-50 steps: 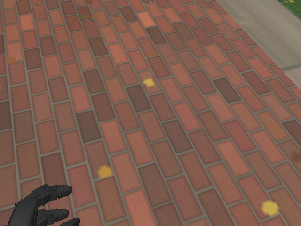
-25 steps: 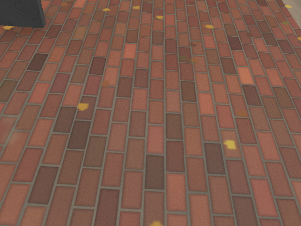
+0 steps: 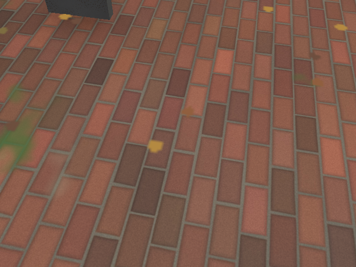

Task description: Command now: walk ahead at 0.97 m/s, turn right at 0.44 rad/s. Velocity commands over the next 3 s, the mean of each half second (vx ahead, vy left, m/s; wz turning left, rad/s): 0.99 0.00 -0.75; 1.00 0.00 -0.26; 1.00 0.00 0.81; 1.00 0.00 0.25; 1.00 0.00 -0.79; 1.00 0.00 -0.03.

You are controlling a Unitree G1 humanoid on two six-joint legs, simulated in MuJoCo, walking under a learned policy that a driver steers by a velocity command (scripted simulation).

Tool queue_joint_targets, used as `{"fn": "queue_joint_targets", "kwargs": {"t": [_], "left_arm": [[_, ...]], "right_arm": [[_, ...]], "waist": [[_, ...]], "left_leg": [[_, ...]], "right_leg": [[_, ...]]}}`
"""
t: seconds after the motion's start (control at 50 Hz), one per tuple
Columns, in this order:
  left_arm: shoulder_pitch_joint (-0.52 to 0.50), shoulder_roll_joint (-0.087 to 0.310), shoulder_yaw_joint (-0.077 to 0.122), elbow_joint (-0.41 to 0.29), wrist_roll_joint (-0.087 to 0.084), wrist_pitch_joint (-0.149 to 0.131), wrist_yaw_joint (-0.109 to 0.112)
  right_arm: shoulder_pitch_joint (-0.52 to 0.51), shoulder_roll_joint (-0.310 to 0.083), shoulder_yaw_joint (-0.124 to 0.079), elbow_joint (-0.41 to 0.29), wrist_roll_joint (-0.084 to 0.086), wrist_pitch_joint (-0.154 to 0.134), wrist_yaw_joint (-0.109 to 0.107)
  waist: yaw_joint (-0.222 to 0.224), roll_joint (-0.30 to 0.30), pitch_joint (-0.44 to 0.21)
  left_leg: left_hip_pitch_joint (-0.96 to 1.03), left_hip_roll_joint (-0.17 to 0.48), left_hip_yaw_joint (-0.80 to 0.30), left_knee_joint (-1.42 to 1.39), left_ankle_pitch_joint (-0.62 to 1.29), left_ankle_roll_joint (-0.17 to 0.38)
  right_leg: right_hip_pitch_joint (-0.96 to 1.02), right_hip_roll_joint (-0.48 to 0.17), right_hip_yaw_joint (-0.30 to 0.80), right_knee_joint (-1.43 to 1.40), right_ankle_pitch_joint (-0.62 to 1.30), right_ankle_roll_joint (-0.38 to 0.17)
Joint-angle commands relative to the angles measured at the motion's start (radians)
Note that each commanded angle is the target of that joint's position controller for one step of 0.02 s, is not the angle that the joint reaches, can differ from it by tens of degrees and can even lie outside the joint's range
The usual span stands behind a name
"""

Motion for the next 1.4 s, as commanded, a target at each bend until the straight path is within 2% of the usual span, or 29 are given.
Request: {"fn": "queue_joint_targets", "kwargs": {"t": [0.02,0.08,0.1,0.12,0.18,0.24,0.32,0.42,0.46,0.5,0.52,0.54,0.56,0.6,0.7,0.8,0.86,0.9,0.92,0.94,0.96,1.0,1.14,1.26,1.32,1.34,1.36,1.38,1.4], "left_arm": [[0.097,0.124,0.032,-0.008,-0.005,-0.006,0.012],[0.654,0.234,0.099,0.157,-0.003,0.006,0.041],[0.549,0.270,0.113,0.169,0.000,0.025,0.047],[0.393,0.276,0.114,0.112,-0.001,0.021,0.041],[0.343,0.123,0.085,0.130,0.008,-0.005,0.053],[0.330,0.142,0.077,0.135,0.000,-0.044,0.060],[0.376,0.149,0.089,0.136,-0.015,-0.058,0.055],[0.446,0.182,0.108,0.161,-0.019,-0.050,0.061],[0.407,0.220,0.117,0.150,-0.014,-0.053,0.067],[0.285,0.256,0.126,0.117,-0.002,-0.070,0.059],[0.266,0.093,0.086,0.084,0.008,-0.080,0.062],[0.408,0.034,0.056,0.014,-0.057,-0.069,0.064],[0.313,0.130,0.064,0.055,-0.021,-0.046,0.075],[0.188,0.135,0.074,0.046,0.008,-0.024,0.051],[0.071,0.015,0.027,-0.056,0.041,0.011,0.001],[-0.135,0.055,-0.004,-0.141,0.041,-0.014,-0.030],[-0.106,0.098,0.004,-0.120,0.041,-0.025,-0.011],[0.207,0.162,0.038,-0.024,0.053,-0.034,0.024],[0.361,0.241,0.068,0.019,0.071,-0.037,0.050],[0.393,0.333,0.088,0.016,0.096,-0.050,0.066],[0.383,0.309,0.088,0.000,0.070,-0.042,0.069],[0.230,0.164,0.061,0.026,0.046,-0.055,0.066],[0.227,0.027,0.035,0.119,0.005,-0.109,0.060],[0.265,0.136,0.052,0.144,0.007,-0.112,0.087],[0.212,0.240,0.081,0.108,0.022,-0.061,0.110],[0.175,0.245,0.084,0.090,0.030,-0.044,0.106],[0.178,0.182,0.075,0.103,0.036,-0.040,0.084],[0.257,0.050,0.037,0.012,0.040,-0.058,0.073],[0.205,0.099,0.030,-0.066,0.031,-0.086,0.075]], "right_arm": [[-0.055,-0.210,-0.052,-0.042,-0.028,-0.003,-0.034],[-0.233,-0.238,-0.068,-0.075,-0.041,0.034,-0.046],[-0.211,-0.025,-0.019,-0.134,-0.030,0.005,-0.016],[-0.143,-0.045,0.005,-0.193,-0.006,-0.022,-0.002],[-0.308,-0.118,0.014,-0.213,-0.037,-0.038,0.002],[-0.316,-0.076,0.041,-0.232,-0.066,0.025,0.010],[-0.575,-0.037,0.069,-0.333,-0.033,0.025,0.026],[-0.642,-0.045,0.064,-0.368,-0.014,0.014,0.016],[-0.514,-0.110,0.034,-0.334,-0.012,0.007,-0.002],[-0.124,-0.222,-0.022,-0.236,-0.009,-0.002,-0.036],[0.088,-0.282,-0.048,-0.194,-0.040,-0.002,-0.055],[-0.020,-0.349,-0.066,-0.200,-0.059,0.006,-0.041],[-0.137,-0.215,-0.058,-0.229,-0.045,0.015,-0.031],[-0.186,-0.100,-0.031,-0.194,-0.042,0.015,-0.023],[-0.088,-0.044,-0.013,-0.054,-0.006,-0.030,0.003],[-0.074,-0.133,-0.029,-0.011,0.014,-0.032,0.011],[-0.030,-0.236,-0.047,0.020,0.013,-0.028,0.015],[-0.033,-0.281,-0.055,0.032,0.012,-0.012,0.003],[-0.030,-0.231,-0.042,0.018,0.013,-0.011,0.004],[0.070,-0.038,-0.007,-0.027,0.025,-0.009,0.009],[0.034,-0.113,-0.025,-0.050,0.046,0.000,0.002],[-0.089,-0.108,-0.028,-0.057,0.031,0.013,0.007],[-0.261,-0.003,-0.017,-0.117,-0.003,0.091,0.056],[-0.413,-0.036,0.002,-0.182,0.002,0.081,0.090],[-0.081,-0.138,-0.036,-0.092,0.007,0.086,0.069],[0.124,-0.187,-0.066,-0.027,0.005,0.087,0.049],[0.118,-0.229,-0.091,-0.011,0.015,0.091,0.022],[-0.019,-0.334,-0.109,-0.047,-0.004,0.109,0.014],[-0.024,-0.362,-0.123,-0.092,0.000,0.112,0.014]], "waist": [[0.125,0.131,-0.074],[0.415,0.065,-0.211],[0.215,-0.331,-0.146],[0.126,-0.289,-0.269],[0.063,0.125,-0.006],[-0.002,0.088,0.069],[0.098,0.024,0.116],[0.167,-0.044,0.011],[0.099,-0.058,-0.100],[-0.121,-0.058,-0.286],[-0.160,0.128,-0.409],[-0.019,0.453,-0.542],[-0.038,0.218,-0.375],[-0.027,0.029,-0.155],[0.048,0.088,-0.021],[0.064,0.046,0.094],[0.098,0.055,0.034],[0.261,0.085,-0.148],[0.319,0.058,-0.248],[0.205,-0.230,-0.396],[0.218,-0.181,-0.462],[0.134,-0.071,-0.122],[0.020,-0.072,0.063],[-0.007,-0.030,0.069],[-0.193,-0.106,-0.128],[-0.274,-0.076,-0.213],[-0.232,0.063,-0.156],[-0.040,0.298,-0.147],[-0.079,0.203,-0.295]], "left_leg": [[-0.118,0.278,0.105,0.249,1.531,-0.060],[-0.376,0.183,0.136,1.239,1.320,-0.060],[-0.955,-0.056,0.045,1.681,-0.020,-0.115],[-1.149,-0.037,-0.158,1.738,-0.058,-0.101],[-1.030,0.133,-0.170,1.402,0.090,-0.074],[-0.943,0.190,-0.115,1.212,0.059,-0.127],[-0.849,0.182,-0.019,0.776,0.367,-0.166],[-0.778,0.100,-0.011,0.525,0.482,-0.127],[-0.549,0.053,-0.030,0.476,0.389,-0.107],[-0.123,0.150,-0.112,0.522,0.202,-0.076],[0.104,0.413,-0.345,0.540,-0.081,-0.054],[0.213,0.642,-0.936,0.322,-0.282,0.071],[0.061,0.547,-0.847,0.271,-0.435,0.062],[-0.187,0.458,-0.507,0.265,-0.095,0.032],[-0.399,0.379,-0.224,0.169,0.222,0.024],[-0.601,0.290,-0.042,-0.043,0.414,0.045],[-0.455,0.322,-0.015,0.089,0.954,0.047],[-0.483,0.293,0.003,0.530,1.099,0.017],[-0.685,0.227,0.006,0.846,0.806,0.004],[-0.941,0.108,-0.038,1.253,-0.123,-0.002],[-1.014,0.091,-0.129,1.402,-0.085,0.019],[-1.080,0.186,-0.103,1.327,0.108,0.013],[-1.095,0.249,-0.037,1.169,0.258,-0.024],[-0.834,0.104,0.167,0.739,0.474,0.057],[-0.479,0.005,0.161,0.748,0.300,0.113],[-0.248,-0.006,0.095,0.704,0.218,0.148],[-0.149,0.042,-0.017,0.637,0.142,0.185],[-0.004,0.237,-0.479,0.585,0.236,0.316],[0.084,0.343,-0.822,0.333,-0.038,0.419]], "right_leg": [[0.362,0.134,-0.063,0.022,-0.055,-0.053],[0.843,0.113,0.100,-0.053,-0.311,-0.154],[1.074,-0.086,0.549,-0.079,-0.354,-0.274],[1.134,-0.213,1.019,-0.352,-0.565,-0.409],[0.688,-0.142,0.797,-0.462,-0.521,-0.272],[0.435,-0.031,0.607,-0.492,-0.372,-0.249],[0.343,0.048,0.501,-0.537,-0.103,-0.180],[0.642,0.018,0.516,-0.397,0.328,-0.107],[0.679,0.016,0.527,-0.211,0.545,-0.062],[0.522,0.058,0.507,0.208,0.409,-0.039],[0.345,0.111,0.409,0.545,-0.316,-0.053],[0.083,0.158,0.295,0.791,-0.591,-0.020],[-0.004,0.055,0.267,0.794,-0.448,-0.032],[0.013,-0.005,0.231,0.711,-0.348,-0.015],[-0.012,-0.055,0.261,0.595,-0.345,-0.007],[0.251,-0.012,0.073,0.091,-0.097,0.000],[0.430,0.045,0.053,0.015,-0.161,-0.018],[0.798,0.084,0.079,-0.050,-0.247,-0.027],[1.052,-0.057,0.213,-0.053,-0.382,-0.027],[1.241,-0.390,0.659,-0.157,-0.699,-0.053],[1.162,-0.453,0.920,-0.339,-0.756,-0.068],[0.877,-0.338,0.594,-0.369,-0.535,-0.058],[0.651,-0.203,0.057,-0.519,-0.037,0.011],[0.721,-0.167,-0.162,-0.485,0.631,0.064],[0.771,-0.220,-0.135,-0.014,1.042,0.069],[0.665,-0.222,-0.105,0.296,0.909,0.053],[0.458,-0.069,-0.097,0.693,0.066,0.068],[0.045,0.073,-0.012,1.057,-0.591,0.122],[-0.104,0.061,0.202,1.079,-0.549,0.108]]}}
